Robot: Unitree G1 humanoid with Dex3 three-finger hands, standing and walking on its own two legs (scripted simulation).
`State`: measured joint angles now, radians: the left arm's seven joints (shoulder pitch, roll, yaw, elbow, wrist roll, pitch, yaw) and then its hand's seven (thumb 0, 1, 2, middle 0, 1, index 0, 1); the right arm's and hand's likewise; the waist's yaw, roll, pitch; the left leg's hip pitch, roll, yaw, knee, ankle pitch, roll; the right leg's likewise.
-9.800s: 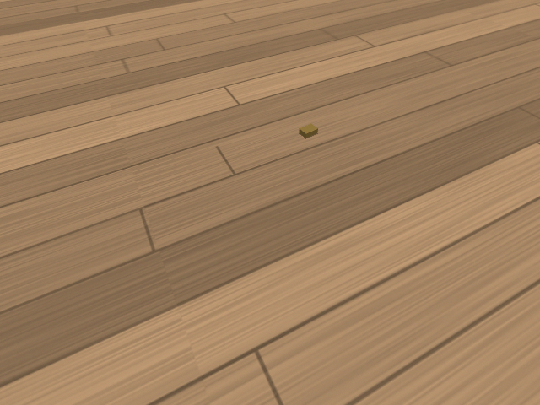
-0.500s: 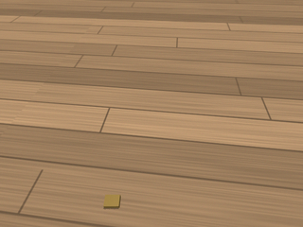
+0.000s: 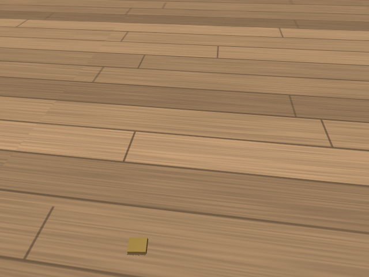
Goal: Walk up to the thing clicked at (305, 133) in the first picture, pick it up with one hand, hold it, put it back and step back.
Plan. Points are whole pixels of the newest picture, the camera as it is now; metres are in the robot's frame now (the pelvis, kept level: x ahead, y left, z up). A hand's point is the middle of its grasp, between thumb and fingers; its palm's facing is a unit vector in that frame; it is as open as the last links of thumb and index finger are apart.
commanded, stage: stand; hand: left
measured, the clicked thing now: (137, 245) +0.42 +0.28 -0.77
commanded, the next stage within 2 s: none
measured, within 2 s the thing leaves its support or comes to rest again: neither
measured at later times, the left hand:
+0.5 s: hand out of the picture +0.06 +0.25 -0.16, palm faces -0.03 -0.94 -0.35, open 7.4 cm
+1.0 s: hand out of the picture +0.07 +0.25 -0.16, palm faces -0.03 -0.94 -0.35, open 7.4 cm
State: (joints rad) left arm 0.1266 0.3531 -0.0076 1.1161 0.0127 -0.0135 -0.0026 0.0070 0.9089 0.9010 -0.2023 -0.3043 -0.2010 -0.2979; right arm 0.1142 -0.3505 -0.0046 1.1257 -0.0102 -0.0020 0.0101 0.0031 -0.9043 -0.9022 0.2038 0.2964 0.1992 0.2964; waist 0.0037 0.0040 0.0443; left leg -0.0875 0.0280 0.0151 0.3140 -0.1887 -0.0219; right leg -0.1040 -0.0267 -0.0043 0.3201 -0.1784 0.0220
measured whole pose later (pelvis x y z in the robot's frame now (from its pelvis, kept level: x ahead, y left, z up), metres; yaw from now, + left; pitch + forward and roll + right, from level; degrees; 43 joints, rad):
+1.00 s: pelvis +0.00 +0.00 +0.00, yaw +0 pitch -2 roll +0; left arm 0.13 0.35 -0.01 1.11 0.01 -0.01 0.00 0.01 0.91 0.90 -0.20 -0.30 -0.20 -0.30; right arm 0.12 -0.35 -0.01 1.12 -0.01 0.00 0.01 0.00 -0.90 -0.90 0.20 0.30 0.20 0.30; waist 0.00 0.00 0.05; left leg -0.09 0.03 0.02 0.32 -0.19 -0.02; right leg -0.10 -0.03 0.00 0.32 -0.18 0.02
